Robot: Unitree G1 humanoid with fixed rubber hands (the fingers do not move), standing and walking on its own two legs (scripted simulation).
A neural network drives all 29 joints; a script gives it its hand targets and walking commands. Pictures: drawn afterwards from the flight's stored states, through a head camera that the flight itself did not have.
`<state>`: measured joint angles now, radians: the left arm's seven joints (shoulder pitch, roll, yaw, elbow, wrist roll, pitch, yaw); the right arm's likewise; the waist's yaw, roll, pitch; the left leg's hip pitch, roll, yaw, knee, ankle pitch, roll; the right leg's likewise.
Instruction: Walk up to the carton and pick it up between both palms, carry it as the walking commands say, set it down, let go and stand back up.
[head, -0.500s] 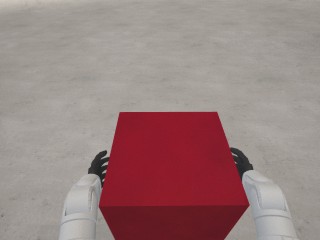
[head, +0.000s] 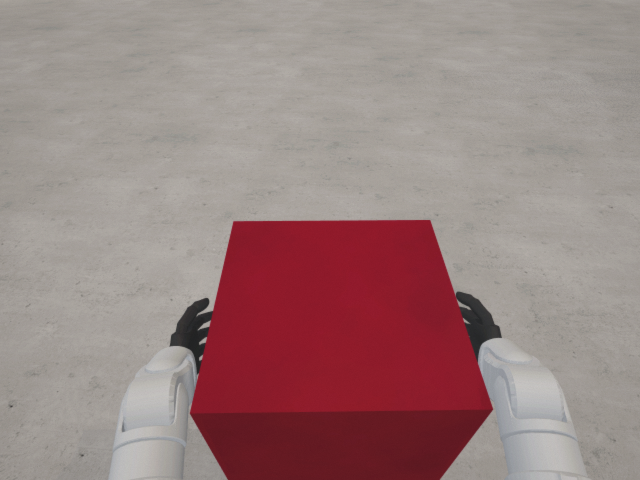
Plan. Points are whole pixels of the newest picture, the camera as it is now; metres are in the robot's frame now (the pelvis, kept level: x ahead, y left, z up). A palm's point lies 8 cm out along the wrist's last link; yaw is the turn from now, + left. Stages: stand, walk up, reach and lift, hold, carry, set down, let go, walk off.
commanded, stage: hold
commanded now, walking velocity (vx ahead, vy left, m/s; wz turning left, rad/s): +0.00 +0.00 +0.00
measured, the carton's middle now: (333, 355) +0.30 +0.01 -0.03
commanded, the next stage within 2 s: carry in 0.08 s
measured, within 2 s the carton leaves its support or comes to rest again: neither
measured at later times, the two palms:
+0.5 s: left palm (313, 331) +0.30 +0.03 +0.04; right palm (636, 426) +0.18 -0.32 +0.03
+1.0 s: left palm (518, 391) +0.21 -0.20 +0.05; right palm out of the picture -0.03 -0.49 +0.04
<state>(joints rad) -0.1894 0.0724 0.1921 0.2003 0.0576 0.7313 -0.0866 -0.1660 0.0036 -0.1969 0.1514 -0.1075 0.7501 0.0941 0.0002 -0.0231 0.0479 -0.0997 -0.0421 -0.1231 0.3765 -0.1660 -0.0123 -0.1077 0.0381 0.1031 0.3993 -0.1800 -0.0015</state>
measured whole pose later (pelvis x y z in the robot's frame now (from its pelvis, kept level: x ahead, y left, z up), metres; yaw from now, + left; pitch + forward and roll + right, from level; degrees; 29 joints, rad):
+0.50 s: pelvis +0.00 -0.07 -0.05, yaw -16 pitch +2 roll -1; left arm -0.17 0.02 0.18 -0.12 -0.03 1.09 -0.01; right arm -0.05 -0.02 -0.19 -0.27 0.00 1.13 0.00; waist 0.00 0.04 -0.15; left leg -0.48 0.18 0.03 0.98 -0.58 -0.10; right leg -0.52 0.04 -0.09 0.81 -0.33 -0.07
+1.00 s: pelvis -0.10 -0.19 -0.04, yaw -36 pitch +3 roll -3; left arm -0.12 -0.05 0.21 -0.21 -0.02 1.13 0.01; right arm -0.01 -0.01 -0.24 -0.36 0.03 1.17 0.02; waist 0.00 0.08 -0.17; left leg -0.50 0.29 0.08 0.98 -0.62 -0.15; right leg -0.50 0.01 -0.10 0.75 -0.29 -0.01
